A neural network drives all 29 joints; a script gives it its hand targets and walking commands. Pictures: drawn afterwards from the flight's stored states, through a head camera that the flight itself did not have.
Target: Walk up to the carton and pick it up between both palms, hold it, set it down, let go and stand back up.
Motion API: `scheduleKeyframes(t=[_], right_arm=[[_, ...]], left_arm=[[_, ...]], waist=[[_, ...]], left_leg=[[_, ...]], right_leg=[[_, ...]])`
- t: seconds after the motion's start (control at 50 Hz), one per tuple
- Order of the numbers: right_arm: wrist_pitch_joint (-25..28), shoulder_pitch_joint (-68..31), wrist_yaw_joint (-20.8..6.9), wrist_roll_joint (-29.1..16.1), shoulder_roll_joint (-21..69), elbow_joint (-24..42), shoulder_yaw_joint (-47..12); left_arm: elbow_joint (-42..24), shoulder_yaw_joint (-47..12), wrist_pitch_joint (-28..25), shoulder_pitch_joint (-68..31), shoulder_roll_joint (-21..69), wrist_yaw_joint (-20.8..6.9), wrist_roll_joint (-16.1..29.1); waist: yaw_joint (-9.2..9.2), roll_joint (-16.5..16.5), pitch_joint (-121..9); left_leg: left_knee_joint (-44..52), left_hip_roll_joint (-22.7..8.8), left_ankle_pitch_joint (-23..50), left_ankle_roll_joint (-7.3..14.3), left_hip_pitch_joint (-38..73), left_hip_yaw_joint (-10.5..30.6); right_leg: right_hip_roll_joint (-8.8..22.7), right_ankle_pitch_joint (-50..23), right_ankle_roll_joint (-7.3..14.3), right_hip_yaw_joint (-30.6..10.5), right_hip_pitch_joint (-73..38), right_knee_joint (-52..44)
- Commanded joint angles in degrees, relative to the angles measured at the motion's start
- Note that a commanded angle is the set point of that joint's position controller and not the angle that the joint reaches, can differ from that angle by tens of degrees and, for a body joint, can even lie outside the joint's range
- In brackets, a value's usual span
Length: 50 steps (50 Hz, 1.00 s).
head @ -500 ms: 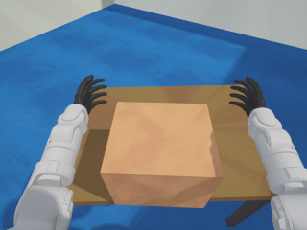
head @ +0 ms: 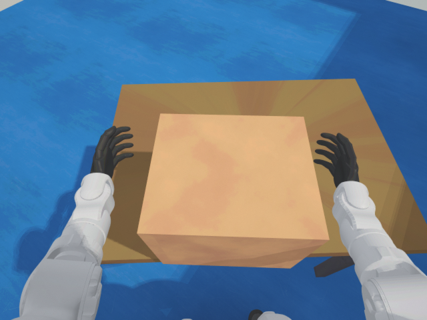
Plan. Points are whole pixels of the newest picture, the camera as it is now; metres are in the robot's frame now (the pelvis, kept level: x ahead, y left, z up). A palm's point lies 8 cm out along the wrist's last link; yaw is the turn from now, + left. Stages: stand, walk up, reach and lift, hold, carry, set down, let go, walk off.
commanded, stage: reach and lift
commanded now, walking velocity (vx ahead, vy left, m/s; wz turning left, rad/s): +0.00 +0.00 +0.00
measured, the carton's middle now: (228, 195) +0.35 -0.01 -0.03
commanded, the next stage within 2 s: none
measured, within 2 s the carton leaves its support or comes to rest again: leaves its support in 2.00 s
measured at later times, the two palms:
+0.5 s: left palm (125, 172) +0.38 +0.20 +0.01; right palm (323, 173) +0.37 -0.20 +0.01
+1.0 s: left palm (133, 167) +0.40 +0.18 +0.01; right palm (319, 172) +0.38 -0.19 +0.01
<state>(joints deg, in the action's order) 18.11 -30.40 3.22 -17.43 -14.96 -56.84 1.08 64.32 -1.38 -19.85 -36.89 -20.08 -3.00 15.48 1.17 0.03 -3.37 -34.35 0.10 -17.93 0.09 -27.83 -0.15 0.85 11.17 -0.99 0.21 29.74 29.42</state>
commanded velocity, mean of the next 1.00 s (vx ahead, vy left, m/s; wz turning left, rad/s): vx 0.00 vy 0.00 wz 0.00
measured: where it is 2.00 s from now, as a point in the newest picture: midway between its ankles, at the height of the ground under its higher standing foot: outside the picture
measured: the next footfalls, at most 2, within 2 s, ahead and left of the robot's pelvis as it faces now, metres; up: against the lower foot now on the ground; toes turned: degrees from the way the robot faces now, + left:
none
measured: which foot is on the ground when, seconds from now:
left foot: down 0.00-1.00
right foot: down 0.00-1.00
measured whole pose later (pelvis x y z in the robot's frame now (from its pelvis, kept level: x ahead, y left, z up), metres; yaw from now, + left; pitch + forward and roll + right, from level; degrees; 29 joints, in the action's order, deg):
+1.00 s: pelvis -0.02 -0.01 -0.02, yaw +0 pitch +20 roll -1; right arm 24.6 -39.2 6.7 -12.1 -6.9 -62.2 1.2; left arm 69.5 -2.3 -26.7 -41.6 -16.3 -1.3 14.6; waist 2.8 1.3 -9.2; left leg -41.2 0.0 -18.6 0.1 -42.3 -0.1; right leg 0.8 12.3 -1.2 0.2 44.8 37.3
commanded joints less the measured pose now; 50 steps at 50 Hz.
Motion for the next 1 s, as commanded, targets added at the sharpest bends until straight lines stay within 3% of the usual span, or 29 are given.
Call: scheduleKeyframes(t=[0.0, 0.02, 0.04, 0.06, 0.14, 0.16, 0.18, 0.2, 0.3, 0.32, 0.34, 0.38, 0.4, 0.44, 0.46, 0.48, 0.5, 0.52, 0.56, 0.62, 0.64, 0.7, 0.74, 0.78, 0.8, 0.84, 0.86, 0.92, 0.98], right_arm=[[5.3, -22.3, -2.5, -3.0, -11.3, -2.0, -1.5], [6.3, -20.9, -2.1, -2.0, -11.0, -2.6, -0.2], [6.4, -21.3, -2.3, -2.8, -11.0, 0.5, -1.2], [6.8, -19.2, -2.1, -2.3, -11.1, -1.6, -1.3], [6.7, -20.9, -2.0, -4.0, -9.8, -0.9, -2.9], [6.7, -19.5, -1.8, -3.0, -9.7, -0.7, -2.3], [6.5, -19.9, -2.0, -4.0, -8.7, -1.9, -4.4], [6.7, -21.4, -1.8, -3.5, -8.9, -3.8, -3.2], [6.1, -22.8, -1.2, -2.1, -2.5, -0.1, -5.0], [5.9, -22.4, -1.4, -1.6, -2.3, -2.0, -4.8], [6.3, -22.3, -1.2, 0.0, -0.8, -2.7, -3.9], [6.3, -24.3, -0.3, 2.3, 0.5, -3.2, -1.6], [6.4, -23.6, 0.0, 3.2, 1.5, -2.7, -1.1], [6.2, -26.5, 1.0, 5.4, 0.6, -3.4, 1.0], [6.2, -27.6, 1.8, 7.7, 0.2, -5.7, 2.7], [6.6, -26.2, 2.5, 8.0, 1.0, -4.4, 2.0], [6.6, -26.9, 3.2, 8.5, 0.4, -5.8, 3.4], [6.4, -27.7, 3.1, 7.9, 2.1, -4.8, 2.3], [6.1, -28.2, 3.6, 7.8, 1.8, -4.8, 2.2], [6.3, -27.7, 3.7, 7.5, 4.2, -8.2, 2.5], [6.1, -28.9, 3.6, 7.4, 3.2, -6.5, 1.3], [7.2, -28.3, 3.7, 8.0, 4.1, -5.5, 3.2], [7.7, -27.0, 3.7, 8.1, 4.7, -5.2, 1.8], [8.3, -26.4, 3.8, 8.4, 4.7, -4.2, 2.4], [7.9, -26.0, 3.5, 8.8, 6.4, -5.1, 1.5], [7.9, -26.6, 3.5, 8.6, 6.2, -7.6, 2.2], [8.6, -25.4, 3.5, 8.8, 7.8, -5.2, 1.1], [9.0, -24.7, 3.0, 9.3, 9.5, -6.6, 1.3], [9.0, -26.7, 2.6, 12.4, 13.9, -4.7, 2.1]], left_arm=[[-1.3, -4.4, -5.0, -20.1, -1.6, 1.6, 4.4], [-4.4, -6.2, -5.0, -19.7, 1.0, 2.0, 4.0], [-4.7, -3.9, -5.0, -20.5, -2.0, 2.5, 3.8], [-6.3, -3.8, -4.7, -19.0, -0.9, 2.2, 3.5], [-7.7, -2.8, -4.9, -19.8, -2.4, 2.0, 3.8], [-8.3, -4.2, -4.6, -17.4, -0.8, 1.6, 3.1], [-5.3, -2.9, -4.4, -16.8, -0.8, 1.4, 3.2], [-5.5, -3.7, -4.4, -18.1, -0.3, 1.1, 3.2], [-0.5, -3.0, -5.8, -20.3, 0.8, -0.4, 3.2], [1.2, -2.2, -6.2, -18.3, 1.6, -0.9, 2.3], [2.5, -2.7, -6.5, -19.9, 2.3, -1.1, 2.1], [2.9, -2.2, -7.5, -22.0, 3.2, -1.0, 1.7], [2.7, -3.3, -7.6, -22.2, 4.4, -0.6, 1.1], [4.4, -0.7, -7.5, -26.2, 1.2, 0.3, 0.1], [6.9, 0.7, -7.2, -27.0, 0.0, 0.6, -0.1], [5.4, 1.5, -7.7, -25.3, -0.9, 0.7, -0.4], [4.1, 1.2, -7.7, -28.0, -0.1, 1.4, 0.3], [4.7, 1.0, -7.7, -26.8, 0.6, 1.3, 0.5], [6.8, 0.8, -7.6, -28.2, 0.4, 1.5, 0.6], [7.4, 2.7, -7.5, -26.4, 2.1, 2.1, -1.5], [7.8, 0.9, -7.5, -27.1, 2.8, 1.8, -0.3], [5.3, 1.0, -8.3, -26.2, 3.9, 2.6, -1.4], [5.0, 2.3, -7.9, -24.5, 4.4, 2.6, -2.4], [3.1, 0.8, -8.9, -24.8, 5.3, 2.6, -2.2], [3.1, 2.7, -8.6, -23.8, 5.0, 2.5, -3.2], [3.9, 2.4, -8.4, -24.8, 6.0, 2.1, -3.9], [4.6, 1.7, -8.6, -21.3, 8.9, 1.5, -3.3], [2.9, 2.5, -9.3, -21.7, 9.2, 0.9, -6.6], [4.1, 2.7, -10.0, -24.1, 12.9, 0.3, -7.5]], waist=[[0.02, 7.7, -41.4], [1.49, 10.1, -44.4], [-0.80, 8.9, -47.8], [0.59, 8.2, -47.5], [-0.90, 7.5, -50.0], [0.64, 7.4, -49.3], [-1.93, 7.9, -46.0], [0.82, 7.0, -43.6], [-0.35, 0.6, -42.0], [-0.93, 1.4, -38.8], [0.90, 2.5, -38.2], [1.64, 0.4, -38.3], [2.05, 3.1, -39.4], [1.93, 2.3, -37.2], [2.98, 2.1, -36.9], [2.62, 0.9, -38.1], [4.06, 1.6, -38.8], [2.17, 1.1, -37.9], [3.14, -0.1, -38.0], [0.77, 1.7, -40.0], [1.28, 0.6, -40.0], [1.36, 4.1, -45.0], [0.29, 3.2, -44.6], [1.62, 3.4, -46.9], [-0.24, 3.7, -45.2], [1.32, 4.7, -44.0], [1.74, 3.1, -44.6], [0.84, 5.4, -42.6], [1.39, 2.9, -42.5]], left_leg=[[-4.5, -2.2, 33.5, -8.2, 11.5, 4.1], [-4.8, -2.9, 35.5, -9.0, 13.4, 5.1], [-6.5, -2.7, 36.6, -8.7, 13.7, 4.3], [-7.3, -1.9, 38.4, -8.3, 15.4, 3.4], [-8.1, -1.5, 38.8, -7.8, 13.4, 3.3], [-7.3, -1.4, 38.8, -7.6, 15.1, 3.6], [-7.1, -1.3, 38.5, -7.6, 12.4, 3.5], [-7.2, -1.2, 38.8, -8.0, 13.7, 3.3], [-5.8, 0.0, 28.5, -4.7, 5.0, 2.7], [-4.8, 0.5, 26.1, -4.4, 5.2, 2.4], [-4.9, 0.3, 24.7, -4.6, 5.1, 2.8], [-3.8, 0.2, 20.3, -3.7, 2.2, 2.8], [-3.6, 0.2, 21.1, -4.5, 3.4, 2.9], [-3.7, 0.1, 15.6, -4.0, 0.1, 2.5], [-3.5, 0.5, 14.0, -3.8, -1.7, 2.1], [-4.1, 0.5, 14.2, -2.9, -2.9, 1.5], [-3.8, 0.3, 13.8, -3.5, -2.7, 2.1], [-4.0, 0.2, 13.0, -3.1, -4.4, 2.0], [-4.6, 0.2, 12.3, -2.6, -4.2, 1.7], [-4.4, -0.3, 14.4, -3.2, -3.2, 1.1], [-4.6, 0.1, 13.7, -3.3, -2.7, 1.4], [-6.3, -0.1, 19.5, -4.1, 0.3, 1.9], [-6.4, -0.3, 21.3, -4.2, 0.9, 1.8], [-7.2, -0.2, 25.0, -4.9, 3.7, 1.7], [-7.0, 0.1, 25.5, -4.7, 3.1, 1.2], [-7.3, 0.1, 25.2, -5.0, 2.1, 1.1], [-7.4, 0.0, 27.9, -4.9, 4.3, 1.8], [-6.8, 0.3, 26.3, -4.9, 3.9, 1.0], [-5.1, 0.1, 22.6, -4.1, 2.4, 1.2]], right_leg=[[-2.7, -6.5, 3.3, 3.9, 2.6, 4.4], [-3.2, -7.6, 3.5, 4.6, 3.7, 5.1], [-3.1, -8.4, 3.4, 3.9, 3.6, 5.3], [-3.6, -10.6, 3.1, 4.3, 3.6, 4.7], [-3.3, -11.7, 2.8, 4.0, 4.5, 5.8], [-3.4, -12.9, 2.7, 4.2, 4.3, 4.7], [-3.3, -12.2, 2.8, 3.9, 3.3, 6.0], [-3.3, -13.2, 2.5, 4.1, 3.6, 4.7], [-2.4, -11.4, 1.2, 2.5, 0.3, 5.7], [-1.7, -9.2, 1.4, 2.2, 0.6, 5.0], [-1.8, -8.2, 1.6, 2.6, 0.7, 4.7], [-1.2, -5.3, 1.1, 2.2, 0.5, 4.4], [-1.7, -5.9, 1.7, 2.7, 2.2, 5.2], [-1.4, -2.0, 1.3, 2.3, 1.6, 4.9], [-0.9, -1.2, 1.0, 1.9, 0.7, 4.2], [-0.4, -3.7, 0.5, 1.6, -1.0, 5.5], [-0.9, -2.7, 0.7, 2.2, -0.8, 5.4], [-0.7, -2.0, 1.0, 1.8, -0.5, 6.3], [-1.0, -1.4, 0.5, 2.2, 1.5, 7.0], [-0.9, -1.3, 1.3, 1.9, 2.3, 6.5], [-1.5, -1.8, 1.2, 2.8, 1.9, 7.0], [-1.7, -5.4, 1.9, 2.8, 2.7, 7.4], [-2.1, -6.0, 1.8, 2.5, 2.1, 7.4], [-2.5, -8.7, 1.8, 2.9, 2.5, 7.2], [-2.3, -8.3, 2.0, 2.4, 1.6, 6.5], [-2.2, -9.4, 2.0, 2.8, 0.6, 6.6], [-2.5, -11.5, 1.8, 2.8, 1.3, 6.9], [-2.5, -9.1, 2.0, 2.3, -0.1, 5.6], [-2.4, -6.4, 1.8, 2.4, -0.8, 4.9]])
